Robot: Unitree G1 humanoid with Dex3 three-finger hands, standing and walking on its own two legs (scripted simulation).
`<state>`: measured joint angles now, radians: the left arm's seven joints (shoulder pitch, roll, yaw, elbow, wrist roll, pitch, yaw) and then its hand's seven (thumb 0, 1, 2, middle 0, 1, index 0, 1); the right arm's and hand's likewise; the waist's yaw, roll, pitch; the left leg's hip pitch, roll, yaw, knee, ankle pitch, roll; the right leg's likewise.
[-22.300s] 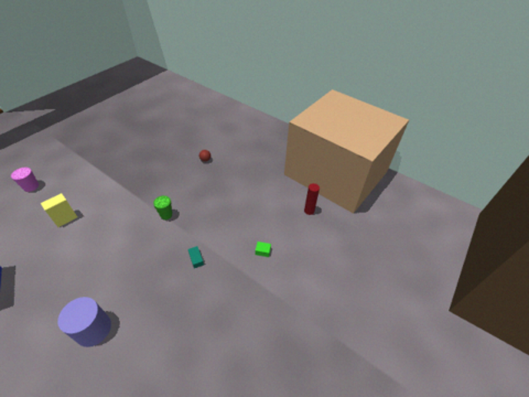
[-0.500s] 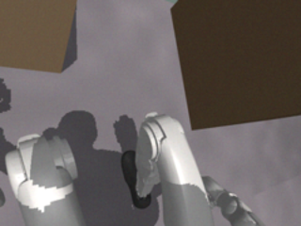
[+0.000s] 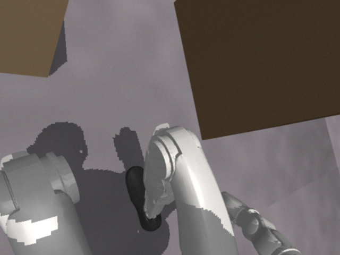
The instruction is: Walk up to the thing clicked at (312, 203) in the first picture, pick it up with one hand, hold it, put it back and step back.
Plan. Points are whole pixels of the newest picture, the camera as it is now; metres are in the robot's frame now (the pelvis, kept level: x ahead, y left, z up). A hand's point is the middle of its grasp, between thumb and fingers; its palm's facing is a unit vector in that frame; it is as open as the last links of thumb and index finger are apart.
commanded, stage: lower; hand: left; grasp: from the side
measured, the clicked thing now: out of the picture +0.44 +0.31 -0.19
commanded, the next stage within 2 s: loosen in 0.14 s
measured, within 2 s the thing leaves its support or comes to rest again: rests again in 0.06 s
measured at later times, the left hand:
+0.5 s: hand out of the picture +0.44 +0.30 -0.17, palm faces +0.43 -0.91 +0.01, open 7.7 cm
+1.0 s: hand out of the picture +0.44 +0.32 -0.16, palm faces +0.45 -0.89 +0.02, open 16.9 cm
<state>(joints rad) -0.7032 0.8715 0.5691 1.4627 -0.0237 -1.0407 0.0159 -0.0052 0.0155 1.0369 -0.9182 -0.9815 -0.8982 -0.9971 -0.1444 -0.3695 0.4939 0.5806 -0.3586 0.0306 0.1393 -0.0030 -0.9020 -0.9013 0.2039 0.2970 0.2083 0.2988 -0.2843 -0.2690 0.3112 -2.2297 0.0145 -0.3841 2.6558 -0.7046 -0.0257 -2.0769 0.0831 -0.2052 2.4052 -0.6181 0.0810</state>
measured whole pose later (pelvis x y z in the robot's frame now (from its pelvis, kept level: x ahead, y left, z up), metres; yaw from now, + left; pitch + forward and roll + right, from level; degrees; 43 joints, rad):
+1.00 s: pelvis -0.01 +0.01 +0.00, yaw -1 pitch +12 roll -19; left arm -0.70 0.89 0.58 1.42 -0.03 -1.07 0.01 -0.01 -0.48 0.09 -0.14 -0.07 -0.13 -0.07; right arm -0.14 -0.36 0.52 0.55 -0.36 0.05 0.14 0.00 -0.90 -0.90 0.21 0.30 0.21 0.30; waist -0.26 -0.29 0.31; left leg -2.22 0.03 -0.40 2.66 -0.70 0.00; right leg -2.05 0.10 -0.22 2.38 -0.60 0.07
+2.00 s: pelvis +0.03 -0.02 +0.22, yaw +13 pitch +30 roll -4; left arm -0.05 0.44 0.29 0.39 0.04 0.00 0.07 -0.01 -0.54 0.06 -0.07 -0.06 -0.06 -0.06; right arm 0.09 -0.24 0.01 0.52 0.05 0.12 -0.04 0.01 -0.90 -0.90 0.20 0.30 0.21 0.30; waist -0.03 0.00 -0.16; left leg -1.74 0.06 -0.08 1.83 -0.63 -0.03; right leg -1.70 -0.01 -0.04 1.79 -0.63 0.02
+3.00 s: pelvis +0.09 +0.00 +0.43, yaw +16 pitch +7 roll -2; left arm 0.47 0.21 -0.01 -0.03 0.00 0.27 0.15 -0.01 -0.57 0.04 -0.06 -0.05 -0.05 -0.05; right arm 0.28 -0.20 0.03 0.49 0.01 -0.11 -0.18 0.01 -0.90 -0.90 0.20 0.30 0.21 0.30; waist -0.02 0.03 -0.11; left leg -0.65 0.05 -0.04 0.98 -0.46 -0.02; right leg -0.60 -0.02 -0.05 0.92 -0.44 0.02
